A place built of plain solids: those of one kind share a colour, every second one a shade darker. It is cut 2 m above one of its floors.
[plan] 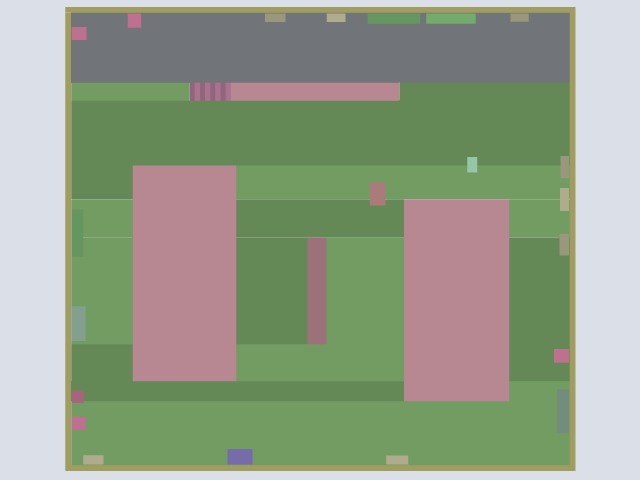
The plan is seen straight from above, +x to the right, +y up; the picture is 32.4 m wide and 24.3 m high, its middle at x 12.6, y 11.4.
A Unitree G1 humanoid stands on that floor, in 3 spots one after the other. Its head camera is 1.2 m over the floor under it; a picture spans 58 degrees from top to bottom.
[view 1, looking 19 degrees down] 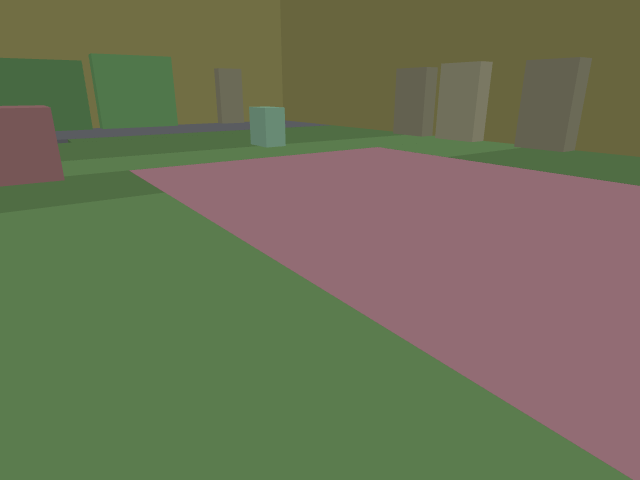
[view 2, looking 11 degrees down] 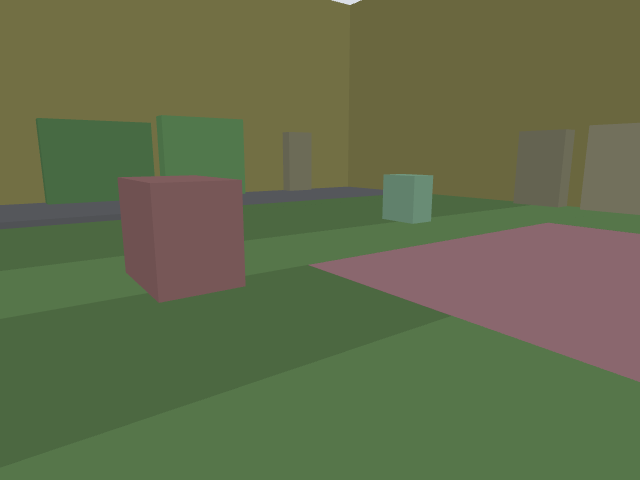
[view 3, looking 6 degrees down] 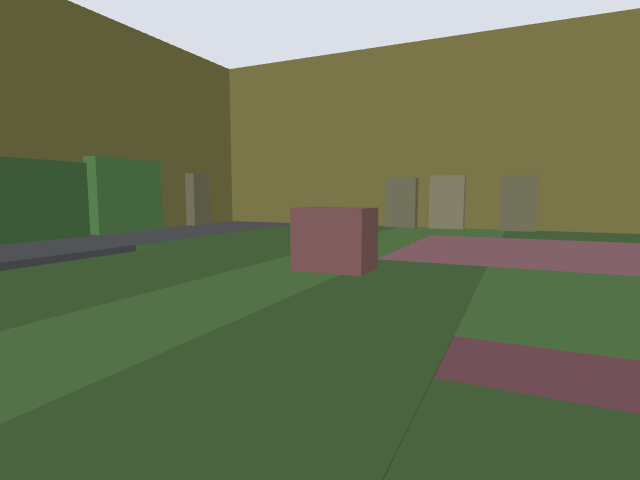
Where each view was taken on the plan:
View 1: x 15.39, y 6.06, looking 55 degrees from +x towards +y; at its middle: bay_floor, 3.69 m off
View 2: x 14.19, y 9.57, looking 54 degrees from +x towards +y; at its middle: floor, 6.29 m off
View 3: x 9.17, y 11.04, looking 25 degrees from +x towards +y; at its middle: stack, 6.60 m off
